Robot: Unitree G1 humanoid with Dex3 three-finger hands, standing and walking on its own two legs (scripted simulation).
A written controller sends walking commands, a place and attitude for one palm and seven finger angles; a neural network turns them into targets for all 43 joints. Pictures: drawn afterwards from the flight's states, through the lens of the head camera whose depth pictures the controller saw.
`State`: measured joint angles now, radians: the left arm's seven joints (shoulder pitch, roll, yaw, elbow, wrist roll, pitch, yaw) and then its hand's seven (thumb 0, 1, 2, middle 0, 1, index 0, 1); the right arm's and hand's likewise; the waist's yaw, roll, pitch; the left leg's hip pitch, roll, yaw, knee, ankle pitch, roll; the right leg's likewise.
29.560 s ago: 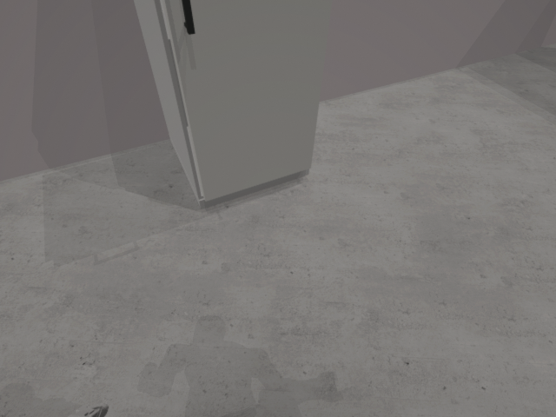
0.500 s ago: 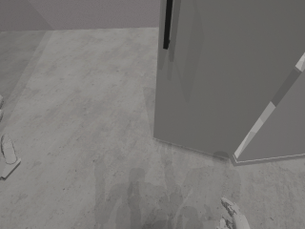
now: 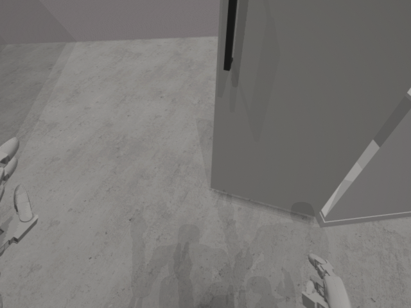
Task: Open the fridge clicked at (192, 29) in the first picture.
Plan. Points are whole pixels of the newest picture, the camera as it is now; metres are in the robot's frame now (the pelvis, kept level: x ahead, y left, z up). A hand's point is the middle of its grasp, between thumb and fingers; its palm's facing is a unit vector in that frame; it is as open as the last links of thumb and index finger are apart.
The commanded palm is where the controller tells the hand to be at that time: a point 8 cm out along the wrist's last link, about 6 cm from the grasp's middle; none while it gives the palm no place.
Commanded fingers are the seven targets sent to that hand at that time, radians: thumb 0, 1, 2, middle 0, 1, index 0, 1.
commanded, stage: let the arm hang, fingers relaxed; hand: left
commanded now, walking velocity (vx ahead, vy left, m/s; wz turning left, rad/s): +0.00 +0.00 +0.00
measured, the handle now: out of the picture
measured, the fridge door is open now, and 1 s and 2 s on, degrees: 65 65 65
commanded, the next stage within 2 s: look to check the result in 1.08 s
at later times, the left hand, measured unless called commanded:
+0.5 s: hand out of the picture -0.01 +0.19 -0.17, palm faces -0.05 -0.97 -0.24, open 7.1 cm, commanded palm none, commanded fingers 0.00 0.90 0.90 -0.20 -0.30 -0.20 -0.30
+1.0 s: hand out of the picture +0.02 +0.17 -0.17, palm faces -0.05 -0.98 -0.20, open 7.3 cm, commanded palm none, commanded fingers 0.00 0.90 0.90 -0.20 -0.30 -0.20 -0.30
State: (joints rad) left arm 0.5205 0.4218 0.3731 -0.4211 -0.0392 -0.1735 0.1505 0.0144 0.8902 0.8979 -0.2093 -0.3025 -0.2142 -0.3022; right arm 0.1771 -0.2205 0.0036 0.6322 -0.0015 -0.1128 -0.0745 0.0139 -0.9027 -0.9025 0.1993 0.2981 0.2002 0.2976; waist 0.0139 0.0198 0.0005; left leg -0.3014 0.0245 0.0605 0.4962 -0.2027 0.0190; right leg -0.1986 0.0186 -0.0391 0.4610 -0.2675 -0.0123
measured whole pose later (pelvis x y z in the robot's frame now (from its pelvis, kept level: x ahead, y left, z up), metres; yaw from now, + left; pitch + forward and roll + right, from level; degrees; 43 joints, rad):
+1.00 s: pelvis +0.00 +0.00 +0.00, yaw -2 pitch -1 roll +0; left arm 0.22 0.16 -0.01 1.13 0.02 0.00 0.03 0.01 0.93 0.90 -0.20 -0.30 -0.20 -0.30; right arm 0.22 -0.16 -0.01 1.14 -0.02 0.01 -0.02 0.01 -0.92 -0.90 0.20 0.30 0.20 0.30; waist -0.02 0.01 0.04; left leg -0.23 0.02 0.09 0.41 -0.16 0.02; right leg -0.16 0.02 -0.01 0.42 -0.24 -0.02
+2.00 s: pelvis +0.02 -0.01 +0.01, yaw -2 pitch -1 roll +0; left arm 0.23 0.16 -0.01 1.15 0.01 -0.01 0.03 0.01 0.91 0.90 -0.20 -0.30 -0.20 -0.30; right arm 0.22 -0.15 0.00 1.16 -0.02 0.01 -0.03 0.01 -0.91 -0.90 0.20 0.30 0.20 0.30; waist -0.02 0.00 0.05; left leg -0.17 0.03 0.10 0.37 -0.18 0.01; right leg -0.10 0.02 0.00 0.36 -0.25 -0.02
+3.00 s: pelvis +0.03 -0.02 +0.01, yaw -2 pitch -1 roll +0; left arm 0.24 0.16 -0.01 1.16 0.01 -0.01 0.04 0.01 0.91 0.90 -0.20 -0.30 -0.20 -0.30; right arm 0.23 -0.15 0.00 1.17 -0.02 0.01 -0.03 0.01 -0.91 -0.90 0.20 0.30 0.20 0.30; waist -0.02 0.00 0.05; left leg -0.16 0.04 0.09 0.36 -0.19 -0.01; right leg -0.08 0.03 0.00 0.35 -0.25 -0.03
